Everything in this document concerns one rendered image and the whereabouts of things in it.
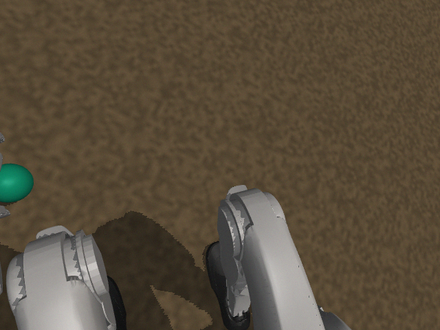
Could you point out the right robot hand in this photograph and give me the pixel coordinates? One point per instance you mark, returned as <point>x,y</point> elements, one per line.
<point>331,321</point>

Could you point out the right robot foot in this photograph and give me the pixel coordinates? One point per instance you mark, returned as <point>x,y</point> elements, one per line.
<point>218,284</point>

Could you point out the left robot foot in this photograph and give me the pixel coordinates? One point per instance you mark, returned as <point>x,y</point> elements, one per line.
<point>118,305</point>

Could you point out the ball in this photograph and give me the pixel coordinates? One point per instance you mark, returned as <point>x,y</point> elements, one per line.
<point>16,182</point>

